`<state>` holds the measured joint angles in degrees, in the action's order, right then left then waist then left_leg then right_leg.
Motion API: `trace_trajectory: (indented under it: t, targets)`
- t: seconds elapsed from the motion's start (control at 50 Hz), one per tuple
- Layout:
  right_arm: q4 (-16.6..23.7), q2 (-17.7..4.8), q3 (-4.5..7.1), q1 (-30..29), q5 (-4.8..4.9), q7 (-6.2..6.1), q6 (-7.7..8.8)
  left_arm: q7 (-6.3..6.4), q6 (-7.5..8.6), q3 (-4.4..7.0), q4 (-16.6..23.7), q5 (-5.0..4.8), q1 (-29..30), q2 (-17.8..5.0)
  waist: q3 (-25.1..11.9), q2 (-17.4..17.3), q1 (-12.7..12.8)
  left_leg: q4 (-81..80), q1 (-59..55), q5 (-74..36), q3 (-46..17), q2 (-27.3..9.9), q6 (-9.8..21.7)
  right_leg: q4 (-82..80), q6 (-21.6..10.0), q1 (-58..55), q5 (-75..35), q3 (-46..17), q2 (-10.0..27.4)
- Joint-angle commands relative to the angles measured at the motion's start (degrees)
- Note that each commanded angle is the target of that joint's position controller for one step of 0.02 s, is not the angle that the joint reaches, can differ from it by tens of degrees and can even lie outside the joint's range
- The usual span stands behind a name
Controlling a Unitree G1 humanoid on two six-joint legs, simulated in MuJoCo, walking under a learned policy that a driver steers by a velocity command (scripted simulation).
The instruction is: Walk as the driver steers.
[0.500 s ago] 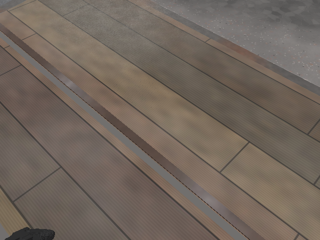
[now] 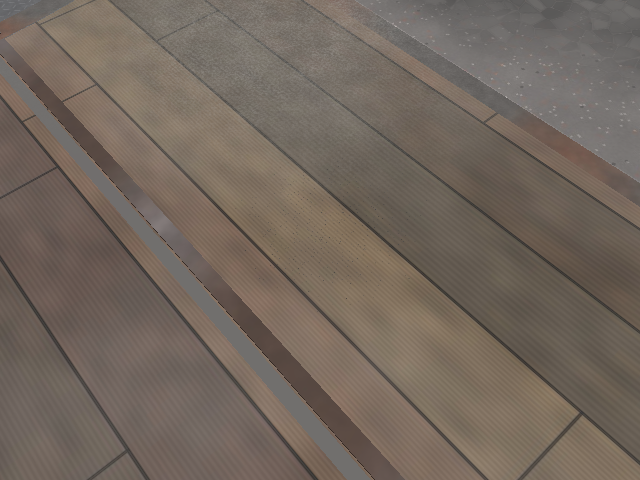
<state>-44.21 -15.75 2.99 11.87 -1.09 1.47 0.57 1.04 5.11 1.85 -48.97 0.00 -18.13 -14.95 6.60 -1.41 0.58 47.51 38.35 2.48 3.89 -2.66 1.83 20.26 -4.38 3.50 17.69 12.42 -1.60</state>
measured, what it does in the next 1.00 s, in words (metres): walks ahead, turning left: left foot, then right foot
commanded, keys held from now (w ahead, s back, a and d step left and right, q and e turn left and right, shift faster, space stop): q+shift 0.94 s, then shift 0.06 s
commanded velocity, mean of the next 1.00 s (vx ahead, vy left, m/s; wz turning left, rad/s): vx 0.07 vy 0.00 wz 0.91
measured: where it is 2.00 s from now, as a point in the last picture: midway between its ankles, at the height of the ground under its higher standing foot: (169, 423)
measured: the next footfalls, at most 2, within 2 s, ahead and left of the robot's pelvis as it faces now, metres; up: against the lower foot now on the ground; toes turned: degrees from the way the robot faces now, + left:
left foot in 0.12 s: +0.25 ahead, +0.07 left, +0.00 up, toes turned +6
right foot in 0.68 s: +0.33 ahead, -0.07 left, +0.00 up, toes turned +48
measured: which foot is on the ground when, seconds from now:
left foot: up 0.00-0.10, down 0.12-0.68, up 0.70-1.00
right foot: down 0.00-0.08, up 0.10-0.66, down 0.68-1.00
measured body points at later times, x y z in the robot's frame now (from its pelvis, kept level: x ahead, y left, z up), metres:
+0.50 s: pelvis +0.16 +0.00 +0.00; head +0.19 +0.04 +0.44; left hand +0.22 +0.32 -0.11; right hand +0.36 -0.24 -0.10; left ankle +0.21 +0.06 -0.74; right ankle +0.30 -0.14 -0.69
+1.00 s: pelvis +0.22 -0.05 +0.00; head +0.27 -0.03 +0.45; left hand +0.09 +0.23 -0.08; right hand +0.53 -0.11 -0.12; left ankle +0.10 +0.03 -0.67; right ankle +0.30 -0.10 -0.74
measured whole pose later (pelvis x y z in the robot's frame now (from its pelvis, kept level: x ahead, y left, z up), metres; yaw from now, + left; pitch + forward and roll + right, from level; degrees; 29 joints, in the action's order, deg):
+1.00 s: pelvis +0.22 -0.05 +0.00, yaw +56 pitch +0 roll +1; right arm -40.0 -20.7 4.9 11.7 -0.4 3.6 -5.6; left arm 1.9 -0.8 1.0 -38.2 1.7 -9.9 -15.3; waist 4.6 -3.0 -0.2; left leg 59.5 27.0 22.7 -2.8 0.0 -4.3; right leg 23.9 -2.4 11.1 12.9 7.4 1.8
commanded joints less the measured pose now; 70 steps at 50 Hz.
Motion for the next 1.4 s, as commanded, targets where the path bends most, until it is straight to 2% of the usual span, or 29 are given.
trace_trajectory:
  t: [0.02, 0.06, 0.1, 0.12, 0.14, 0.16, 0.18, 0.2, 0.22, 0.28, 0.36, 0.44, 0.52, 0.64, 0.66, 0.68, 0.7, 0.72, 0.74, 0.82, 0.96, 1.12, 1.16, 1.18, 1.2, 1.22, 1.26, 1.32, 1.4]
  targets:
    - [0.7, -0.1, -0.17, 8.4, -0.83, 1.28, -0.15, 0.80, 1.47, 1.17, 5.7, -0.68, 7.6, -5.3, -8.6, 7.2, -4.4, -9.3, -18.9, -9.6, 5.2, 4.1, 1.5, 3.3, -1.8, 5.8, -50.1, 2.8, 11.0]
    - [0.6, -2.6, 0.93, 12.8, -1.62, 1.18, -0.56, 1.19, 0.74, 2.03, 6.3, -1.36, 7.6, -7.4, -11.0, 7.5, -6.5, -9.4, -23.8, -4.5, 5.7, 6.3, 4.3, 13.6, -0.2, 4.0, -56.3, 2.0, 14.0]
    - [-1.2, -6.8, 2.99, 23.0, -2.15, 0.04, -0.14, 0.78, -0.93, 2.42, 7.6, -1.63, 10.3, -7.8, -14.1, 3.9, -12.5, -17.0, -34.1, -4.6, 1.9, 7.0, 8.4, 37.5, 2.5, 8.2, -42.0, 1.2, 12.5]
    - [-1.3, -11.3, 3.92, 19.2, -0.64, -1.02, 0.02, -0.15, -1.73, 1.72, 7.6, -0.02, 7.2, -4.0, -9.0, -7.3, -8.2, -17.8, -37.5, -37.9, -9.0, -0.2, 10.6, 53.7, 4.7, 19.8, 10.4, 1.6, 2.4]
    - [1.3, -17.1, 5.05, 15.6, 0.37, -0.76, -0.45, -0.17, -3.12, 1.34, 9.8, 0.71, -2.2, -2.8, -14.0, -12.8, -1.5, -17.9, -42.9, -68.5, -35.4, -12.5, 21.6, 70.2, 8.0, 31.0, 23.2, -7.4, -5.2]
    - [3.8, -17.5, 5.42, 14.7, 2.00, -0.33, -0.71, 0.08, -3.76, 0.77, 9.7, 2.45, -4.0, -3.8, -20.6, -4.7, -1.6, -21.8, -43.9, -61.5, -39.9, -15.2, 23.8, 70.4, 8.1, 30.9, 18.7, -16.9, -1.7]
    - [6.3, -15.6, 5.46, 8.4, 1.19, -1.37, -1.73, 0.60, -4.08, 0.28, 10.4, 1.92, -4.4, -4.2, -21.8, -5.9, -0.6, -27.7, -41.7, -26.1, -45.6, -16.6, 26.3, 69.6, 7.6, 34.2, 16.1, -18.4, -1.1]
    - [7.0, -9.6, 3.86, 5.0, 1.04, -1.76, -2.46, 1.05, -4.25, 0.95, 10.2, 2.94, 1.9, -7.5, -14.3, 3.1, -0.8, -31.7, -33.7, -5.1, -42.5, -12.4, 22.3, 62.6, 7.5, 35.2, 12.3, -18.8, 1.7]
    - [6.4, -7.7, 3.20, 4.0, 1.06, -1.90, -2.56, 1.08, -4.68, 1.31, 11.5, 3.03, 6.5, -7.9, -10.5, 3.0, -0.5, -32.6, -28.5, -0.1, -37.8, -8.1, 18.4, 55.8, 7.1, 33.0, 10.0, -19.1, 2.4]
    - [5.5, -9.5, 3.90, 5.5, 0.91, -1.62, -2.36, 1.10, -6.85, 0.63, 11.5, 2.54, 7.8, -5.3, -9.9, 3.3, -0.8, -30.7, -23.7, -8.4, -29.2, -2.0, 10.9, 44.6, 7.5, 26.3, 5.0, -17.4, 1.9]
    - [6.1, -11.6, 5.01, 5.3, 0.92, -1.73, -3.06, 1.08, -7.57, 0.46, 12.8, 1.63, 10.6, -4.8, -11.9, -1.0, -2.3, -30.8, -27.1, 0.7, -32.1, 0.0, 5.6, 37.1, 7.8, 28.4, 1.9, -19.1, 0.8]
    - [6.8, -12.0, 5.48, 5.2, 0.70, -1.67, -4.00, 1.06, -7.34, 0.95, 13.3, 1.51, 14.1, -6.1, -9.6, -4.2, -4.3, -33.0, -28.4, 16.5, -37.3, 1.4, 4.4, 31.3, 7.7, 30.4, -0.3, -20.5, -0.2]
    - [7.0, -12.5, 5.73, 5.3, 0.17, -1.36, -3.94, 1.17, -6.17, 1.10, 13.1, 1.09, 15.4, -7.1, -9.4, -5.8, -5.0, -31.5, -30.4, 15.8, -41.1, 1.7, 5.6, 25.6, 6.2, 28.4, 0.6, -21.5, -1.9]
    - [8.0, -13.0, 5.47, 0.6, -0.04, -0.45, -3.65, 2.09, -4.73, 1.58, 11.8, 0.04, 10.8, -9.3, -9.0, -7.9, -1.9, -29.7, -22.9, 12.3, -45.9, 4.2, 3.4, 7.8, 4.2, 10.8, 0.6, -21.6, -4.8]
    - [8.1, -12.5, 5.20, -0.2, 0.38, -0.42, -3.39, 2.66, -4.46, 1.82, 11.4, 0.09, 9.1, -10.1, -8.8, -6.7, -0.5, -28.6, -19.3, 19.1, -44.8, 6.5, 1.0, 0.0, 3.9, 4.6, -3.3, -21.7, -3.3]
    - [7.4, -10.3, 4.57, 3.4, 0.94, -0.63, -2.95, 3.34, -4.46, 2.48, 12.1, 0.19, 10.1, -12.9, -10.8, -0.4, -2.0, -22.9, -15.3, 30.7, -39.6, 10.6, -2.1, -5.9, 2.4, -1.9, -0.3, -27.1, 4.1]
    - [7.8, -7.6, 3.97, 6.5, 1.74, -1.12, -2.63, 3.45, -4.95, 3.13, 14.2, 0.69, 10.8, -17.5, -14.1, 9.0, -2.7, -7.0, -10.9, 32.7, -26.2, 16.8, -4.7, -9.6, -2.6, -5.2, 7.1, -41.3, 19.4]
    - [7.8, -12.5, 5.07, 4.4, -0.17, -1.35, -2.44, 2.88, -5.33, 2.93, 14.7, 1.96, 15.3, -17.6, -9.6, 9.0, -2.5, 5.3, -4.8, 29.1, -16.4, 16.6, -5.5, -11.7, -7.2, 2.4, 3.6, -45.3, 23.3]
    - [7.9, -15.1, 5.58, 2.2, -1.16, -1.06, -2.61, 2.49, -5.57, 2.12, 14.2, 1.84, 14.7, -13.1, -8.4, 6.8, -2.4, 11.8, -6.7, 24.8, -14.8, 11.3, -5.6, -9.0, -8.1, 5.9, -5.1, -38.6, 21.2]
    - [6.1, -12.2, 4.49, 6.2, 0.09, 1.37, -4.72, 1.89, -6.00, 0.58, 15.5, 1.48, 14.8, -9.0, -7.3, 8.0, -2.9, 25.3, -5.7, 18.7, -9.5, 8.6, -5.0, -3.7, -5.8, 5.9, -21.8, -20.4, 12.9]
    - [9.1, -8.7, 2.62, -2.3, 0.70, 2.30, -5.39, 1.11, -5.60, 2.28, 12.9, 1.79, 4.5, -10.8, -7.6, 10.8, 2.1, 12.6, -3.3, 20.6, -4.7, 3.2, -6.6, -0.8, -6.8, -4.4, -33.2, -15.0, 16.5]
    - [9.2, -5.9, 0.99, -2.5, 0.98, 0.88, -4.94, -0.86, -5.50, 3.21, 10.9, 1.14, 4.4, -12.0, -10.2, 13.6, 0.4, -11.9, -21.8, 21.9, -0.8, 5.7, -1.8, 6.0, -5.8, 1.7, -36.3, -11.5, 17.5]
    - [7.6, -7.0, 0.92, 1.1, -0.63, 0.01, -3.69, -0.91, -6.17, 3.01, 9.7, -0.02, 3.0, -11.2, -11.0, 7.6, -2.3, -30.5, -33.7, 6.8, -4.3, 4.1, -0.1, 13.5, -0.9, 8.6, -27.8, -8.2, 15.4]
    - [7.6, -10.1, 1.08, 3.2, -1.27, -0.57, -2.86, -1.47, -6.40, 1.44, 11.1, 1.34, 0.0, -5.3, -15.1, -8.0, -1.6, -34.1, -45.3, 7.4, -22.8, -10.5, 2.7, 25.2, 3.4, 21.2, 3.8, -4.1, 11.1]
    - [6.7, -18.4, 3.58, 7.2, -0.26, -0.87, -2.96, -1.35, -6.97, 1.06, 14.5, 2.42, 3.5, -5.4, -13.5, -16.3, -4.6, -34.0, -43.1, 13.6, -35.0, -20.0, 12.9, 32.6, 4.4, 32.4, 19.2, -5.6, 2.8]
    - [5.3, -14.3, 2.87, 9.0, -0.19, -0.84, -2.97, -1.58, -7.33, 2.20, 14.2, 3.05, 7.5, -9.8, -10.1, -9.1, -7.2, -36.7, -41.5, 32.9, -33.8, -17.9, 14.2, 36.4, 4.1, 35.9, 16.2, -11.1, 5.8]
    - [5.0, -9.2, 0.66, 2.7, -0.61, -0.73, -2.62, -3.51, -6.45, 2.98, 12.8, 1.36, 7.8, -10.5, -1.1, -10.0, -3.2, -41.9, -35.6, 40.4, -28.4, -11.2, 10.2, 34.8, 4.0, 37.9, 5.6, -11.8, 6.3]
    - [4.0, -8.8, 0.34, 3.2, 0.10, -0.89, 0.24, -4.59, -5.31, 3.21, 9.6, 2.60, 4.0, -9.6, -2.8, -7.0, -1.3, -42.6, -36.5, 29.8, -21.8, -7.2, 8.7, 35.5, 4.7, 35.9, -3.9, -10.7, 6.1]
    - [2.1, -9.1, 0.75, 6.6, 0.54, -0.60, 2.37, -4.56, -4.90, 2.97, 10.6, 1.95, 8.6, -8.0, -1.7, -5.9, -2.3, -44.4, -37.0, 28.2, -20.8, -8.1, 10.2, 31.9, 6.3, 40.1, -8.7, -10.7, 6.7]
